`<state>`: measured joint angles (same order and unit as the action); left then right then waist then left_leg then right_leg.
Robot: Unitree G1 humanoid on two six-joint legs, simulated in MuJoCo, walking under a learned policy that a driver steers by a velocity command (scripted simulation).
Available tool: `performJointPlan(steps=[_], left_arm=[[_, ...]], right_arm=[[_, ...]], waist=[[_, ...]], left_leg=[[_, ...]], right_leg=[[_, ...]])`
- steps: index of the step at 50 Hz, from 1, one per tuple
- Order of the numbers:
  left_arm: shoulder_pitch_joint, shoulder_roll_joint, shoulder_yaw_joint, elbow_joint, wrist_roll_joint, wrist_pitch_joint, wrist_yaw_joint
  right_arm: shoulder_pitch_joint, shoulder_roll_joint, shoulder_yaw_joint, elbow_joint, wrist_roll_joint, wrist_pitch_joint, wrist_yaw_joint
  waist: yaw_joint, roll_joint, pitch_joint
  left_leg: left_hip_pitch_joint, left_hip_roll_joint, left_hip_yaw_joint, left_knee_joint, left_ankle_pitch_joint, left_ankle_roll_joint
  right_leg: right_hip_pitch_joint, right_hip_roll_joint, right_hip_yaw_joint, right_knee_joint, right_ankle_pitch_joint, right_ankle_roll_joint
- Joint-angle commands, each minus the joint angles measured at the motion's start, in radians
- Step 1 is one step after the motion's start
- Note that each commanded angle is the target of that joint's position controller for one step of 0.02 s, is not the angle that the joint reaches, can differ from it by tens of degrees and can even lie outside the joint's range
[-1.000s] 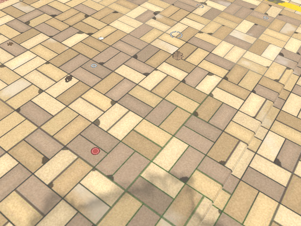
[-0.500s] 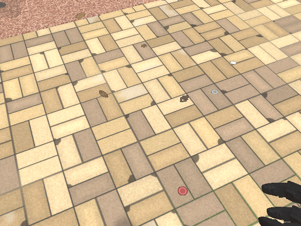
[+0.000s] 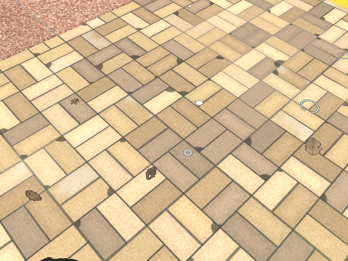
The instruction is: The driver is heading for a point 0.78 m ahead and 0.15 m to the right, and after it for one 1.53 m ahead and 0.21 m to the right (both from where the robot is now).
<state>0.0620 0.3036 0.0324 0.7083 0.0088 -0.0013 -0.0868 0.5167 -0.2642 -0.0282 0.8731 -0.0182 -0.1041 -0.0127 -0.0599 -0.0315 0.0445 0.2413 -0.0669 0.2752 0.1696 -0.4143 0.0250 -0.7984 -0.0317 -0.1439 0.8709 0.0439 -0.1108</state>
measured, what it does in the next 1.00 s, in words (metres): walks ahead, turning right: right foot, then left foot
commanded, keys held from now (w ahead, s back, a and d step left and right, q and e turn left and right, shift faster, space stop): w+e+shift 0.42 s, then w+shift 0.20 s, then w+q+shift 0.38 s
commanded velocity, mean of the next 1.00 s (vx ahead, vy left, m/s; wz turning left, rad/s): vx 1.00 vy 0.00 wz -0.40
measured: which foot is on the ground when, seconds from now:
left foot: down 0.00-0.08, up 0.10-0.48, down 0.50-0.90, up 0.92-1.00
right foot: up 0.00-0.08, down 0.10-0.50, up 0.52-0.88, down 0.90-1.00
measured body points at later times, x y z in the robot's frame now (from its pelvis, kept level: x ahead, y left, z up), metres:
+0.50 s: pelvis +0.48 +0.00 -0.01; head +0.51 -0.01 +0.44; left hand +0.59 +0.29 -0.12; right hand +0.64 -0.30 -0.04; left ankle +0.67 +0.08 -0.72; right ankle +0.24 -0.01 -0.70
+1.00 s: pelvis +0.87 -0.19 +0.01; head +0.88 -0.21 +0.46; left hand +1.15 -0.06 -0.07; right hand +0.73 -0.43 -0.12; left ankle +0.77 +0.00 -0.61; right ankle +0.86 -0.31 -0.72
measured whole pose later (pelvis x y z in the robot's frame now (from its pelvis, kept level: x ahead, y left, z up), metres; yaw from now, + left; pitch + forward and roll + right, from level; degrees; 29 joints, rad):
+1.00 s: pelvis +0.87 -0.19 +0.01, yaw -22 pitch +2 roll +0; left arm 0.10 0.25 0.00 0.67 0.06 -0.08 0.00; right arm 0.46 -0.28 -0.04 0.86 0.00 -0.05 0.02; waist -0.08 0.02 0.00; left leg -0.31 0.01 -0.05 1.20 -0.33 0.10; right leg -0.39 -0.01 -0.06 0.60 -0.25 -0.02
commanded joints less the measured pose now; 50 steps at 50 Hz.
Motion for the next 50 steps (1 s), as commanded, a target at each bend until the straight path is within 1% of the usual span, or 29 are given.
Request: performJointPlan(steps=[1, 3, 4, 5, 6, 7, 8, 10, 12, 15, 18, 21, 22, 24, 25, 26, 27, 29, 32, 35, 38, 41, 43, 44, 45, 46, 47, 48, 50], left_arm=[[0.074, 0.050, -0.003, -0.040, 0.002, 0.000, -0.002], [0.419, 0.144, 0.038, 0.056, 0.006, 0.008, 0.017], [0.639, 0.197, 0.072, 0.123, 0.000, 0.003, 0.037], [0.583, 0.209, 0.096, 0.131, -0.042, 0.007, 0.060], [0.442, 0.275, 0.094, 0.096, -0.010, 0.007, 0.058], [0.404, 0.305, 0.109, 0.045, 0.008, 0.011, 0.068], [0.373, 0.197, 0.090, 0.037, 0.018, 0.008, 0.080], [0.315, 0.147, 0.071, 0.057, 0.018, -0.022, 0.087], [0.298, 0.140, 0.061, 0.056, 0.007, -0.057, 0.089], [0.294, 0.159, 0.070, 0.047, 0.003, -0.083, 0.083], [0.334, 0.176, 0.084, 0.057, -0.013, -0.081, 0.069], [0.353, 0.196, 0.096, 0.058, -0.010, -0.074, 0.072], [0.353, 0.210, 0.098, 0.060, -0.005, -0.076, 0.075], [0.289, 0.230, 0.099, 0.053, 0.007, -0.086, 0.070], [0.260, 0.106, 0.064, 0.025, 0.015, -0.101, 0.075], [0.410, -0.015, 0.025, -0.029, -0.031, -0.104, 0.066], [0.371, 0.058, 0.019, 0.010, 0.002, -0.085, 0.077], [0.197, 0.090, 0.025, -0.014, 0.030, -0.073, 0.057], [0.126, 0.038, 0.003, -0.066, 0.045, -0.052, 0.030], [0.009, 0.047, -0.016, -0.142, 0.060, -0.053, 0.022], [-0.113, 0.026, -0.047, -0.184, 0.036, -0.070, 0.000], [-0.112, 0.064, -0.035, -0.173, 0.027, -0.071, 0.016], [0.030, 0.109, -0.010, -0.126, 0.038, -0.077, 0.048], [0.187, 0.131, 0.006, -0.079, 0.048, -0.080, 0.066], [0.345, 0.199, 0.033, -0.059, 0.069, -0.085, 0.090], [0.402, 0.258, 0.048, -0.056, 0.098, -0.086, 0.101], [0.364, 0.243, 0.053, -0.065, 0.066, -0.073, 0.102], [0.276, 0.153, 0.036, -0.057, 0.051, -0.074, 0.100], [0.224, 0.076, 0.024, -0.034, 0.045, -0.088, 0.094]], right_arm=[[-0.109, -0.188, -0.031, -0.081, -0.002, -0.009, -0.041], [-0.224, -0.236, -0.047, -0.116, -0.017, 0.021, -0.056], [-0.307, -0.251, -0.057, -0.140, -0.018, 0.038, -0.048], [-0.394, -0.151, -0.038, -0.147, -0.022, 0.037, -0.016], [-0.269, -0.020, 0.005, -0.243, -0.038, 0.010, -0.008], [-0.217, -0.060, 0.017, -0.313, -0.015, -0.014, 0.000], [-0.264, -0.122, 0.016, -0.294, -0.028, -0.035, 0.005], [-0.334, -0.129, 0.017, -0.293, -0.052, -0.016, 0.005], [-0.333, -0.115, 0.027, -0.293, -0.068, 0.034, 0.007], [-0.502, -0.072, 0.051, -0.369, -0.044, 0.044, 0.027], [-0.588, -0.042, 0.063, -0.393, -0.008, 0.041, 0.033], [-0.571, -0.092, 0.045, -0.389, -0.006, 0.032, 0.021], [-0.500, -0.129, 0.028, -0.365, -0.008, 0.028, 0.013], [-0.155, -0.210, -0.020, -0.275, -0.017, 0.015, -0.013], [0.069, -0.274, -0.047, -0.233, -0.042, 0.009, -0.032], [-0.027, -0.359, -0.063, -0.232, -0.063, 0.014, -0.021], [-0.151, -0.264, -0.065, -0.250, -0.050, 0.023, -0.008], [-0.211, -0.133, -0.039, -0.226, -0.037, 0.023, 0.008], [-0.119, -0.087, -0.022, -0.124, -0.021, -0.001, 0.015], [-0.089, -0.118, -0.028, -0.087, 0.007, -0.013, 0.020], [-0.113, -0.159, -0.043, -0.094, 0.013, -0.012, 0.025], [-0.069, -0.222, -0.058, -0.074, 0.022, -0.009, 0.033], [-0.031, -0.247, -0.060, -0.049, 0.020, -0.003, 0.031], [-0.035, -0.252, -0.062, -0.047, 0.023, 0.001, 0.029], [-0.048, -0.198, -0.048, -0.066, 0.024, -0.002, 0.031], [0.024, -0.034, -0.017, -0.104, 0.042, 0.000, 0.024], [-0.007, -0.113, -0.029, -0.129, 0.045, 0.014, 0.021], [-0.107, -0.136, -0.037, -0.134, 0.029, 0.026, 0.021], [-0.163, -0.104, -0.032, -0.125, 0.011, 0.046, 0.040]], waist=[[0.150, 0.151, -0.008], [0.329, 0.176, -0.148], [0.433, 0.110, -0.203], [0.397, -0.128, -0.106], [0.158, -0.185, -0.101], [0.155, -0.167, -0.310], [0.133, 0.046, -0.136], [0.047, 0.155, 0.028], [0.002, 0.174, 0.071], [0.047, 0.108, 0.084], [0.125, 0.024, 0.024], [0.134, -0.018, -0.032], [0.104, -0.018, -0.085], [-0.092, 0.005, -0.259], [-0.164, 0.141, -0.376], [0.002, 0.493, -0.456], [0.004, 0.299, -0.307], [0.003, 0.057, -0.108], [0.039, 0.118, -0.030], [0.070, 0.120, 0.027], [0.059, 0.100, 0.057], [0.062, 0.099, 0.035], [0.131, 0.089, -0.090], [0.208, 0.082, -0.179], [0.276, 0.022, -0.280], [0.204, -0.181, -0.407], [0.200, -0.185, -0.416], [0.167, -0.094, -0.221], [0.118, -0.040, -0.079]], left_leg=[[-0.171, 0.252, 0.012, 0.150, 1.561, -0.070], [-0.230, 0.294, -0.027, 0.548, 1.675, -0.059], [-0.385, 0.251, -0.045, 0.968, 1.413, -0.039], [-0.668, 0.016, -0.068, 1.405, 0.244, -0.021], [-0.994, -0.008, -0.211, 1.625, -0.080, -0.046], [-1.140, -0.002, -0.392, 1.644, -0.085, -0.055], [-1.171, 0.064, -0.410, 1.486, 0.001, -0.029], [-1.053, 0.127, -0.400, 1.292, 0.038, -0.047], [-0.928, 0.178, -0.374, 1.130, 0.034, -0.084], [-0.774, 0.195, -0.310, 0.786, 0.233, -0.105], [-0.643, 0.132, -0.272, 0.525, 0.479, -0.086], [-0.573, 0.084, -0.293, 0.377, 0.451, -0.065], [-0.505, 0.058, -0.286, 0.360, 0.390, -0.051], [-0.153, 0.086, -0.285, 0.385, 0.255, -0.008], [0.057, 0.293, -0.522, 0.373, -0.105, 0.019], [0.170, 0.524, -1.177, 0.093, -0.304, 0.139], [0.059, 0.492, -1.226, 0.054, -0.527, 0.189], [-0.196, 0.383, -0.869, 0.073, -0.234, 0.156], [-0.329, 0.292, -0.660, 0.042, 0.005, 0.128], [-0.362, 0.278, -0.599, -0.034, 0.156, 0.176], [-0.572, 0.207, -0.469, -0.125, 0.330, 0.153], [-0.501, 0.242, -0.463, -0.093, 0.604, 0.148], [-0.395, 0.220, -0.418, 0.198, 0.955, 0.121], [-0.475, 0.181, -0.402, 0.438, 0.922, 0.105], [-0.662, 0.121, -0.379, 0.744, 0.653, 0.094], [-0.904, 0.050, -0.352, 1.088, -0.075, 0.085], [-0.995, 0.050, -0.363, 1.211, 0.000, 0.098], [-1.052, 0.109, -0.356, 1.203, 0.101, 0.097], [-1.012, 0.156, -0.347, 1.138, 0.152, 0.075]], right_leg=[[0.360, 0.106, -0.095, -0.115, 0.004, -0.051], [0.686, 0.138, -0.031, -0.124, -0.102, -0.107], [0.911, 0.106, 0.074, -0.224, -0.135, -0.172], [0.991, 0.067, 0.172, -0.313, -0.152, -0.199], [1.061, -0.037, 0.495, -0.192, 0.189, -0.286], [1.206, -0.207, 0.916, -0.484, -0.323, -0.460], [1.029, -0.219, 0.995, -0.672, -0.562, -0.388], [0.724, -0.136, 0.830, -0.679, -0.423, -0.305], [0.490, -0.055, 0.685, -0.700, -0.341, -0.271], [0.331, 0.042, 0.536, -0.727, -0.174, -0.224], [0.416, 0.073, 0.500, -0.677, 0.028, -0.151], [0.594, 0.039, 0.543, -0.559, 0.187, -0.101], [0.660, 0.029, 0.539, -0.466, 0.328, -0.082], [0.592, 0.057, 0.476, -0.058, 0.383, -0.038], [0.425, 0.107, 0.406, 0.292, -0.029, -0.035], [0.143, 0.207, 0.309, 0.526, -0.519, 0.011], [-0.005, 0.107, 0.289, 0.586, -0.426, -0.010], [0.030, 0.038, 0.268, 0.472, -0.313, 0.003], [0.066, 0.020, 0.304, 0.339, -0.347, 0.021], [-0.007, -0.017, 0.224, 0.166, -0.287, 0.056], [0.298, -0.003, 0.127, -0.159, -0.093, 0.082], [0.463, 0.034, 0.108, -0.245, -0.063, 0.070], [0.648, 0.088, 0.100, -0.301, -0.173, 0.047], [0.859, 0.073, 0.111, -0.313, -0.197, 0.040], [1.077, -0.115, 0.287, -0.333, -0.420, 0.019], [1.246, -0.417, 0.726, -0.439, -0.763, -0.021], [1.157, -0.444, 0.972, -0.599, -0.875, -0.068], [1.023, -0.377, 0.789, -0.603, -0.800, -0.060], [0.828, -0.295, 0.524, -0.629, -0.463, -0.036]])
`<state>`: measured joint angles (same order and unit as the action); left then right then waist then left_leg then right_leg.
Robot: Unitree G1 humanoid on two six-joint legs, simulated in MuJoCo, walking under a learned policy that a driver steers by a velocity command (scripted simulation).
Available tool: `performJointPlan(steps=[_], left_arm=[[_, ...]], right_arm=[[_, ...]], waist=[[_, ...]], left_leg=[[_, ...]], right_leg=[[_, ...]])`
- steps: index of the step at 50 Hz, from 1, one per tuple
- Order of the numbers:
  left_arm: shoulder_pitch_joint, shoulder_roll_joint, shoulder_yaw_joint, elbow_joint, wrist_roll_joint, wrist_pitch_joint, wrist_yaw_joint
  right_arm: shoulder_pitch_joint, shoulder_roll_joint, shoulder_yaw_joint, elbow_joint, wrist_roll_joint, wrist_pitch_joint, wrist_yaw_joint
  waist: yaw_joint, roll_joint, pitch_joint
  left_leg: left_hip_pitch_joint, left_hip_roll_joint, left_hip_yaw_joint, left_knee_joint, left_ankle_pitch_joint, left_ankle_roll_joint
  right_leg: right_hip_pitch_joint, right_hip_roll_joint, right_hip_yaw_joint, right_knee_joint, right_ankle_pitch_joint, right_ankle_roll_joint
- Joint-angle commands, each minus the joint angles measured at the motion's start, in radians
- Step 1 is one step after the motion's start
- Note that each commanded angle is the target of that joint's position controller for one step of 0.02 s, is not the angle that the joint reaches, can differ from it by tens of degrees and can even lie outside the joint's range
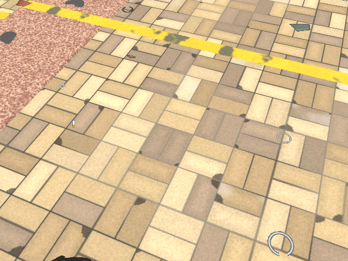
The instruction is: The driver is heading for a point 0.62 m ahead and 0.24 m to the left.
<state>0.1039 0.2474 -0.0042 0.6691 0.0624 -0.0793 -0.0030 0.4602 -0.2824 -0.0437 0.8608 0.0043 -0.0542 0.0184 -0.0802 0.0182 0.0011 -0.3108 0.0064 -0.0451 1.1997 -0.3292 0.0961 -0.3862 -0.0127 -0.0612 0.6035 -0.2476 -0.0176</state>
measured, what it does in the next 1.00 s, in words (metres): walks ahead, turning left: left foot, then right foot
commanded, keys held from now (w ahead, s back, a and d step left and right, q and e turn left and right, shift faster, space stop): w+q+shift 0.48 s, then shift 0.52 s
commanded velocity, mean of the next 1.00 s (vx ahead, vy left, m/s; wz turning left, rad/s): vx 0.69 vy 0.00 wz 0.62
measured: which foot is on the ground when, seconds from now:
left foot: up 0.00-0.32, down 0.34-0.74, up 0.76-1.00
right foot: down 0.00-0.32, up 0.34-0.72, down 0.74-1.00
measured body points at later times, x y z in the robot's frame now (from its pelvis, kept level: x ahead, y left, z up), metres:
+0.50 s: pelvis +0.45 +0.10 +0.00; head +0.47 +0.10 +0.45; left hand +0.51 +0.38 -0.08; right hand +0.61 -0.15 -0.13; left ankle +0.45 +0.11 -0.73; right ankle +0.50 -0.08 -0.63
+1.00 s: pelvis +0.75 +0.17 +0.01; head +0.78 +0.19 +0.45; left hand +0.70 +0.44 -0.11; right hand +1.04 +0.05 -0.10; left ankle +0.68 +0.31 -0.69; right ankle +0.88 +0.17 -0.73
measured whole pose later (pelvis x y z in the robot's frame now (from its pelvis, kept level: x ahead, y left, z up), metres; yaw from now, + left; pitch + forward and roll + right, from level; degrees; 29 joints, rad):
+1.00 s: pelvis +0.75 +0.17 +0.01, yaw +38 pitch +0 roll -1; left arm 0.18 0.22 0.01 0.76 0.03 -0.07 -0.03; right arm 0.14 -0.28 -0.04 0.71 0.00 0.02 -0.04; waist 0.03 0.02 0.08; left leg -0.48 0.03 -0.11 0.91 -0.39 -0.06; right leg -0.36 0.08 -0.03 0.40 -0.04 -0.08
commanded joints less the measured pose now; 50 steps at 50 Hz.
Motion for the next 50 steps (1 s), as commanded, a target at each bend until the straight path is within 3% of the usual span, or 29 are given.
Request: performJointPlan(steps=[1, 4, 7, 9, 11, 13, 15, 16, 17, 18, 19, 20, 21, 23, 25, 27, 30, 31, 34, 36, 37, 38, 39, 40, 41, 42, 43, 47, 50], left_arm=[[0.191, 0.115, 0.056, 0.025, -0.017, -0.017, 0.011], [0.220, 0.087, 0.054, 0.080, -0.045, -0.045, 0.001], [0.189, 0.079, 0.052, 0.102, -0.042, -0.060, 0.000], [0.190, 0.099, 0.056, 0.117, -0.042, -0.062, 0.006], [0.221, 0.155, 0.065, 0.129, -0.043, -0.063, 0.012], [0.255, 0.226, 0.082, 0.124, -0.040, -0.042, 0.023], [0.200, 0.291, 0.101, 0.097, -0.027, -0.001, 0.035], [0.181, 0.287, 0.101, 0.084, -0.020, 0.011, 0.030], [0.166, 0.181, 0.081, 0.079, -0.016, 0.007, 0.011], [0.281, 0.129, 0.053, -0.053, -0.034, -0.014, 0.003], [0.164, 0.181, 0.048, -0.074, -0.024, -0.041, 0.006], [0.120, 0.186, 0.044, -0.074, -0.028, -0.054, 0.007], [0.103, 0.171, 0.037, -0.074, -0.019, -0.050, 0.009], [0.136, 0.156, 0.028, -0.058, 0.012, -0.003, 0.010], [0.111, 0.136, 0.022, -0.073, 0.011, 0.028, 0.005], [0.015, 0.090, 0.005, -0.116, -0.004, 0.023, -0.003], [-0.037, 0.042, -0.011, -0.110, -0.024, 0.011, -0.012], [-0.185, 0.065, 0.011, -0.159, -0.060, -0.035, -0.004], [-0.161, 0.116, 0.045, -0.161, -0.061, -0.064, -0.002], [0.041, 0.158, 0.075, -0.107, -0.050, -0.070, -0.001], [0.234, 0.184, 0.081, -0.060, -0.039, -0.068, -0.001], [0.264, 0.189, 0.064, -0.045, 0.001, -0.063, -0.011], [0.275, 0.179, 0.075, -0.046, -0.025, -0.056, -0.023], [0.175, 0.144, 0.074, -0.073, -0.040, -0.040, -0.018], [0.078, 0.106, 0.058, -0.076, -0.049, -0.023, -0.012], [0.025, 0.077, 0.040, -0.071, -0.050, -0.013, -0.011], [0.001, 0.083, 0.036, -0.057, -0.039, -0.010, -0.012], [-0.017, 0.083, 0.043, -0.002, -0.034, -0.013, -0.026], [0.000, 0.121, 0.058, 0.025, -0.042, 0.006, -0.017]], right_arm=[[-0.097, -0.065, -0.016, -0.111, -0.022, 0.013, 0.018], [-0.205, -0.021, -0.008, -0.166, -0.034, 0.050, 0.037], [-0.325, -0.020, 0.003, -0.233, -0.033, 0.051, 0.058], [-0.394, -0.031, 0.011, -0.250, -0.029, 0.048, 0.074], [-0.443, -0.032, 0.018, -0.269, -0.030, 0.045, 0.086], [-0.369, -0.075, 0.006, -0.242, -0.025, 0.041, 0.076], [-0.070, -0.149, -0.030, -0.164, -0.026, 0.039, 0.055], [0.120, -0.199, -0.060, -0.097, -0.028, 0.041, 0.032], [0.053, -0.264, -0.092, -0.095, 0.001, 0.059, 0.007], [-0.039, -0.402, -0.109, -0.160, -0.040, 0.070, 0.007], [-0.017, -0.359, -0.111, -0.189, -0.031, 0.075, -0.005], [-0.039, -0.300, -0.099, -0.160, -0.026, 0.066, -0.017], [-0.068, -0.255, -0.086, -0.141, -0.022, 0.051, -0.020], [-0.125, -0.208, -0.064, -0.148, -0.018, 0.019, -0.025], [-0.135, -0.186, -0.052, -0.147, -0.010, -0.005, -0.018], [-0.136, -0.187, -0.052, -0.134, -0.011, -0.018, -0.014], [-0.065, -0.163, -0.052, -0.094, 0.011, -0.019, -0.003], [-0.020, -0.107, -0.042, -0.100, 0.058, -0.017, -0.035], [0.003, -0.157, -0.051, -0.064, 0.021, 0.011, -0.072], [-0.076, -0.154, -0.052, -0.089, 0.005, 0.023, -0.070], [-0.137, -0.107, -0.036, -0.134, -0.010, 0.023, -0.063], [0.101, 0.007, -0.006, -0.111, -0.005, 0.025, -0.051], [0.221, -0.078, -0.006, -0.071, 0.016, 0.028, -0.033], [0.090, -0.143, -0.024, -0.083, 0.029, 0.044, -0.031], [-0.044, -0.159, -0.031, -0.123, 0.019, 0.055, -0.042], [-0.129, -0.156, -0.034, -0.143, 0.009, 0.067, -0.051], [-0.121, -0.130, -0.034, -0.153, 0.009, 0.078, -0.051], [-0.100, -0.019, -0.006, -0.148, -0.009, 0.075, -0.063], [-0.156, -0.043, -0.007, -0.149, -0.009, 0.085, -0.065]], waist=[[0.107, -0.100, -0.002], [0.075, -0.104, 0.067], [0.044, -0.108, 0.109], [0.049, -0.053, 0.126], [0.048, -0.048, 0.133], [0.004, -0.088, 0.052], [-0.159, -0.120, -0.115], [-0.226, -0.074, -0.197], [-0.153, 0.154, -0.117], [0.004, 0.311, -0.291], [-0.072, 0.074, -0.327], [-0.028, -0.030, -0.139], [0.033, -0.094, -0.043], [0.111, -0.110, 0.029], [0.134, -0.101, 0.076], [0.123, -0.087, 0.113], [0.046, -0.024, 0.023], [-0.029, -0.078, 0.024], [0.006, 0.053, -0.024], [0.141, 0.094, -0.125], [0.227, 0.050, -0.249], [0.111, -0.270, -0.429], [0.121, -0.257, -0.579], [0.143, -0.147, -0.448], [0.120, -0.031, -0.281], [0.096, 0.023, -0.156], [0.052, -0.020, -0.099], [0.021, -0.100, -0.115], [0.047, -0.114, -0.174]], left_leg=[[-0.435, 0.098, -0.029, 0.093, 0.063, -0.008], [-0.508, 0.135, -0.015, 0.058, 0.090, -0.022], [-0.500, 0.131, 0.027, -0.077, 0.255, -0.015], [-0.389, 0.086, 0.123, -0.266, 0.361, 0.011], [-0.254, 0.038, 0.195, -0.408, 0.414, 0.050], [-0.143, -0.050, 0.252, -0.438, 0.338, 0.080], [0.177, -0.107, 0.214, -0.443, 0.207, 0.127], [0.435, -0.122, 0.148, -0.501, 0.142, 0.153], [0.540, -0.029, -0.040, -0.569, 0.085, 0.180], [0.816, 0.233, -0.647, -0.727, 0.108, 0.407], [0.789, 0.263, -0.797, -0.903, -0.090, 0.404], [0.591, 0.247, -0.741, -0.966, -0.112, 0.346], [0.410, 0.202, -0.645, -0.966, -0.030, 0.303], [0.142, 0.115, -0.487, -0.969, 0.118, 0.275], [-0.005, 0.061, -0.382, -0.994, 0.294, 0.265], [-0.082, 0.007, -0.254, -0.973, 0.691, 0.218], [-0.013, -0.068, -0.136, -0.895, 0.875, 0.095], [-0.001, -0.025, -0.210, -0.879, 0.684, 0.082], [0.214, 0.013, -0.268, -0.767, 0.636, 0.044], [0.239, -0.021, -0.229, -0.520, 0.767, -0.019], [0.119, -0.058, -0.194, -0.229, 0.538, -0.069], [-0.165, -0.227, -0.200, 0.203, -0.388, -0.134], [-0.235, -0.168, -0.289, 0.337, -0.336, -0.131], [-0.265, -0.112, -0.242, 0.336, -0.261, -0.149], [-0.276, -0.069, -0.167, 0.266, -0.183, -0.154], [-0.261, -0.048, -0.126, 0.207, -0.154, -0.156], [-0.209, -0.021, -0.108, 0.142, -0.123, -0.154], [-0.035, 0.019, -0.035, -0.236, -0.101, -0.165], [0.040, 0.043, -0.039, -0.384, 0.012, -0.157]], right_leg=[[0.351, -0.291, 0.350, -0.386, -0.098, -0.119], [0.316, -0.282, 0.172, -0.446, 0.110, -0.105], [0.269, -0.217, -0.044, -0.483, 0.309, -0.070], [0.247, -0.154, -0.170, -0.517, 0.407, -0.039], [0.269, -0.176, -0.213, -0.499, 0.689, -0.031], [0.399, -0.196, -0.221, -0.321, 1.141, -0.015], [0.376, -0.240, -0.193, 0.098, 1.304, -0.030], [0.233, -0.216, -0.179, 0.423, 1.098, -0.026], [-0.053, -0.010, -0.163, 0.842, 0.041, 0.009], [-0.445, 0.077, 0.005, 1.155, -0.283, 0.060], [-0.526, 0.028, 0.150, 1.111, -0.177, 0.044], [-0.519, -0.026, 0.158, 0.976, -0.126, 0.036], [-0.446, -0.071, 0.154, 0.847, -0.109, 0.038], [-0.293, -0.107, 0.150, 0.725, -0.139, 0.062], [-0.226, -0.124, 0.112, 0.566, -0.141, 0.088], [-0.158, -0.105, 0.049, 0.359, 0.031, 0.090], [0.001, -0.013, -0.012, 0.085, 0.395, 0.038], [0.008, 0.032, 0.037, -0.013, 0.437, 0.054], [0.030, 0.069, 0.078, -0.172, 0.530, 0.023], [0.239, 0.065, 0.052, -0.206, 0.615, -0.005], [0.496, -0.079, 0.158, -0.121, 0.866, -0.044], [0.827, -0.413, 0.558, -0.019, 1.261, -0.269], [0.877, -0.472, 0.789, -0.072, 0.956, -0.345], [0.733, -0.413, 0.683, -0.141, 0.705, -0.326], [0.523, -0.343, 0.568, -0.199, 0.529, -0.275], [0.337, -0.275, 0.478, -0.248, 0.464, -0.238], [0.211, -0.234, 0.424, -0.286, 0.447, -0.219], [0.076, -0.148, 0.234, -0.306, 0.695, -0.209], [0.093, -0.176, 0.246, -0.326, 0.456, -0.215]])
